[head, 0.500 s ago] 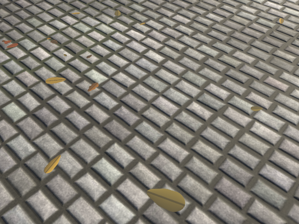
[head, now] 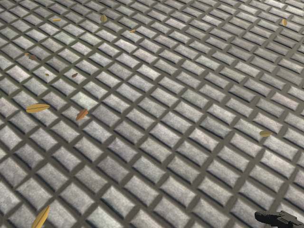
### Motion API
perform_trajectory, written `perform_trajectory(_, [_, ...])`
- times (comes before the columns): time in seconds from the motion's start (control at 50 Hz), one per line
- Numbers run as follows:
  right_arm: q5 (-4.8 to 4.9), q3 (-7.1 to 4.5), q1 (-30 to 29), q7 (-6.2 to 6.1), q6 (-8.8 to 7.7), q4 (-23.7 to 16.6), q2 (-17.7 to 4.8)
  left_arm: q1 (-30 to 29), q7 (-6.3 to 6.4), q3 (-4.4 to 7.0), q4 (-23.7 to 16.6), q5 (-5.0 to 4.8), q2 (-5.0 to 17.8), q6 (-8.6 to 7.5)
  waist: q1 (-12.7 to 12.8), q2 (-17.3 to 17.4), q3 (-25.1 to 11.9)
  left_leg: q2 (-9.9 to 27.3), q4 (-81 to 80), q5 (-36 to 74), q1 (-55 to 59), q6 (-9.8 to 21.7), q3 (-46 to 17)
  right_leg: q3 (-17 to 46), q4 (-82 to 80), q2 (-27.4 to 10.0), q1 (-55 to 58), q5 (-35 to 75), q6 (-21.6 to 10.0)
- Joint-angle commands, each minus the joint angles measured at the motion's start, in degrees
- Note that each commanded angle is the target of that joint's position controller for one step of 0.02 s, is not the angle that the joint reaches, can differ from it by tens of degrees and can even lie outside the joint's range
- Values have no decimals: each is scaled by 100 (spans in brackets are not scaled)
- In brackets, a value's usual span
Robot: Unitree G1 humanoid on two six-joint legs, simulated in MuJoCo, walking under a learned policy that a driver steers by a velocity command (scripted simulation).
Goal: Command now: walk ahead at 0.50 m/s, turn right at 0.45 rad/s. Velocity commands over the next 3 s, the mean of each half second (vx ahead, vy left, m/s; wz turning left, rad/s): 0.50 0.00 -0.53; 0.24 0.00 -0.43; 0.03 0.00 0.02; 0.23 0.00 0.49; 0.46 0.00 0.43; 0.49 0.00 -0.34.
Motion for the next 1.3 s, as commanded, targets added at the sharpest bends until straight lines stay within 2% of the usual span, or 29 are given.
perform_trajectory(0.02, [-9, -270, 1623, -140, 11, 18, -758, -370, -1, 166, -748, -184, 701, -220, -942, 989, -1285, 2161, -1382, -1325, 3989, 1035, -3046, 471, 2933, -240, -3594, 286, -123])
perform_trajectory(0.06, [-13, -200, 1120, -130, -11, 56, -477, -698, 37, 207, -784, -94, 574, -167, -656, 508, -556, 1673, -1713, -287, 2753, 824, -1813, 371, 2564, -575, -3259, 1066, -70])
perform_trajectory(0.08, [-70, -199, 1068, -136, -29, 102, -462, -599, 4, 211, -834, -105, 447, -107, -490, 786, -454, 1600, -1870, -21, 2391, 830, -1436, 364, 2464, -705, -2986, 1283, -41])
perform_trajectory(0.14, [-56, -274, 1025, -148, -76, 223, -530, -755, -53, 202, -968, -122, 254, 62, -359, 624, -106, 1489, -2159, 664, 1938, 909, -672, 268, 2225, -804, -3013, 1465, 14])
perform_trajectory(0.24, [-79, -401, 1113, -203, -30, 307, -907, -1531, -203, 135, -1301, -50, 197, 95, -464, 348, 197, 1404, -2340, 1101, 1927, 872, 249, 98, 587, -763, -3127, 2677, 76])
perform_trajectory(0.34, [56, -500, 1507, -236, 81, 449, -1152, -2467, -376, 81, -1682, -42, 234, 81, -778, 247, 411, 1591, -2216, 1354, 2707, 741, 721, -361, -607, -596, -3078, 2854, -134])
perform_trajectory(0.42, [169, -594, 1494, -277, 257, 481, -1415, -2255, -388, 242, -1837, -13, 572, 148, -427, 595, 22, 1628, -1015, 4132, 3294, 480, 1070, -901, -877, 2, -2176, 1862, -519])
perform_trajectory(0.46, [175, -565, 1370, -312, 338, 421, -1379, -611, -296, 565, -1413, -31, 1123, 185, 456, 450, -809, 1264, 1216, 4260, 2520, 173, 1296, -953, -1396, 489, 158, 2095, -900])
perform_trajectory(0.48, [-84, -398, 1546, -308, 291, 271, -876, 11, -172, 720, -1274, -35, 1692, 236, 440, -637, -1261, 879, 3144, 834, 803, -105, 1282, 783, -1370, -631, 1823, 2427, -1253])
perform_trajectory(0.5, [-92, -207, 1853, -251, 95, -90, -385, -324, -217, 695, -1466, -50, 2005, 127, -137, -1559, -2074, -313, 4858, -2709, -1288, -358, 136, 4213, -2499, -1759, 3248, 931, -2420])
perform_trajectory(0.52, [147, -304, 1130, -177, -104, -167, -885, -241, -265, 546, -1530, -8, 1471, 61, 286, -676, -2058, -38, 5186, -2410, -1932, -235, -718, 4256, -3032, -1773, 3190, 681, -2124])
perform_trajectory(0.54, [275, -309, 821, -147, -193, -277, -957, -427, -270, 476, -1507, 17, 1221, -8, 221, -504, -1330, 187, 4966, -1890, -2198, -89, -643, 3462, -3009, -1615, 2566, 1004, -1890])
perform_trajectory(0.56, [164, -307, 803, -211, -217, -216, -920, -889, -269, 416, -1592, 15, 1070, -46, -90, 65, -804, 431, 4496, -1455, -1894, -86, -642, 2759, -2962, -1382, 1585, 2084, -1699])
perform_trajectory(0.6, [-47, -403, 997, -266, -77, -154, -1059, -1439, -223, 344, -1777, 117, 853, -54, -511, -34, -532, 662, 3914, -1274, -986, -203, -657, 1851, -2920, -1080, 292, 4152, -1555])
perform_trajectory(0.68, [-130, -343, 893, -316, 184, -280, -731, -1311, -69, 429, -1721, 92, 1100, -19, -610, -51, -531, 395, 2870, -817, -663, -489, -439, 1061, -2832, -718, -453, 5819, -1493])
perform_trajectory(0.76, [-70, -240, 352, -248, 225, -361, -555, -1166, 80, 398, -1634, 3, 987, 161, -350, -426, -711, 116, 1301, 590, -344, -531, -377, 694, -2590, -379, -410, 5286, -1058])
perform_trajectory(0.86, [-63, -271, -92, -97, 171, -486, -722, -992, 108, 327, -1509, 79, 875, 232, -108, -531, -630, 10, 373, 655, -158, -344, -483, 1247, -2120, -709, 88, 4584, -996])
perform_trajectory(0.92, [-141, -325, 321, -76, 50, -419, -797, -1168, 104, 249, -1514, 60, 721, 203, -426, -518, -613, 8, -736, 1362, 672, 38, -401, 1412, -1412, -497, 171, 4322, -712])
perform_trajectory(0.94, [-250, -354, 502, -113, 5, -447, -1034, -1075, 97, 189, -1594, 163, 533, 151, -405, -151, -964, 603, -615, 3376, 1593, 295, -923, 1231, -825, -102, -149, 3777, -450])
perform_trajectory(0.96, [-351, -375, 641, -148, 49, -457, -1217, -294, 91, 150, -1496, 181, 412, 104, -101, 841, -1519, 1611, -199, 5219, 2930, 1225, -1873, 923, 144, 406, -1071, 1709, -72])
perform_trajectory(0.98, [-254, -257, 894, -161, 155, -317, -640, -314, 85, 141, -1437, 166, 598, 156, -310, 1509, -1920, 2186, -466, 4745, 3159, 1836, -2745, 686, 827, 471, -1509, -814, 257])
perform_trajectory(1.0, [-121, -154, 895, -122, 212, -304, -421, -580, 71, 223, -1476, 100, 903, 262, -405, 1086, -1650, 2129, -696, 3409, 2837, 1781, -2922, 717, 1215, 279, -1705, -1253, 392])
perform_trajectory(1.04, [-76, -173, 544, -100, 343, -324, -612, -991, 96, 246, -1474, 74, 824, 506, -364, 652, -961, 1727, -1061, 1314, 2044, 1368, -2522, 532, 1464, 91, -1895, -840, 553])
perform_trajectory(1.08, [-115, -197, 45, -107, 443, -384, -713, -946, 97, 194, -1384, 82, 576, 616, -174, 812, -565, 1247, -1394, 69, 1117, 983, -1915, 303, 438, -73, -1323, -372, 554])
perform_trajectory(1.12, [-126, -209, 34, -123, 531, -343, -694, -892, 79, 127, -1232, 115, 333, 562, -221, 990, -586, 905, -1397, -131, 847, 876, -1401, -1, -502, 36, -666, 318, 485])
perform_trajectory(1.18, [-34, -151, 284, -152, 554, -197, -550, -770, 34, 145, -1041, 187, 331, 503, -170, 861, -742, 729, -1226, -1087, 745, 622, -1136, -211, -1819, 141, 153, 1640, 251])
perform_trajectory(1.22, [-105, -123, 488, -117, 501, -138, -504, -1123, 65, 196, -1221, 269, 749, 496, -460, 210, -429, 393, -1013, -1860, 501, 128, -838, 434, -1978, -412, -118, 1349, -103])
perform_trajectory(1.24, [-131, -127, 378, -116, 486, -149, -492, -1145, 60, 204, -1125, 232, 699, 467, -491, -221, -259, 164, -829, -1521, 917, -36, -510, 446, -2102, -344, -816, 370, -225])
perform_trajectory(1.3, [-85, -121, 401, -172, 483, -26, -422, -1315, 70, 127, -1093, 252, 461, 285, -514, -378, -92, 137, -360, -606, 1306, 22, -467, 363, -2308, -274, -1120, 522, 1])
